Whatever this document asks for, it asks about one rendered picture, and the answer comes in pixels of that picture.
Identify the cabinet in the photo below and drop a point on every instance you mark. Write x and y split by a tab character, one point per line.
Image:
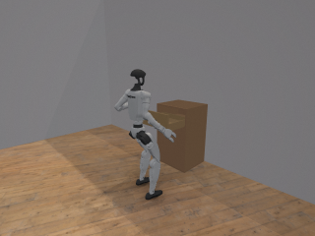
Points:
188	148

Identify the robot right thigh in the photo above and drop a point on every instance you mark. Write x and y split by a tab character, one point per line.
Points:
148	140

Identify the robot right hand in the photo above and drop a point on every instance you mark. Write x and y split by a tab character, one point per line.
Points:
167	133

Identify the right robot upper arm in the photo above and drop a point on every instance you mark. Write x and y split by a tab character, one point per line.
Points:
146	97

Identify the drawer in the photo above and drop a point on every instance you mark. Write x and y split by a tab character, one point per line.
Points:
167	120

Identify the right robot forearm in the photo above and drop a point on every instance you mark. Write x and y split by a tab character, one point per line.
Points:
152	121

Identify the left robot upper arm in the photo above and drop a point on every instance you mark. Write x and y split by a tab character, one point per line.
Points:
122	100

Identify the left robot forearm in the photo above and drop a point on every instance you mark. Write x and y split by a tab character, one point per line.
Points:
125	106

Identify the humanoid robot head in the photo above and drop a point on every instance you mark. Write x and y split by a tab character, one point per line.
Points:
137	73

